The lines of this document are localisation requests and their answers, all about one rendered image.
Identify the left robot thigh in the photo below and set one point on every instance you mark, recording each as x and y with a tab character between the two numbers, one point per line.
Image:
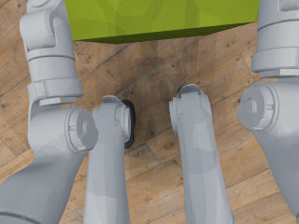
106	200

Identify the left robot foot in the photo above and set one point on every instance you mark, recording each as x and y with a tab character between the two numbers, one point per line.
131	107

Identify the robot right forearm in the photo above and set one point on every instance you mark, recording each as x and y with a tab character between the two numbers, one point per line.
277	48

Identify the robot left upper arm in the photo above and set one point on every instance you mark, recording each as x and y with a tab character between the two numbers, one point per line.
39	193

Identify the robot left forearm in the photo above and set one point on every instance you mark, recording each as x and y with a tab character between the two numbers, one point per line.
48	43

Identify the robot right upper arm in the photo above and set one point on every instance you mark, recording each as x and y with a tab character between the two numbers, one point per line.
270	110

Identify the carton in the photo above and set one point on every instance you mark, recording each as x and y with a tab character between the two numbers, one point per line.
130	21

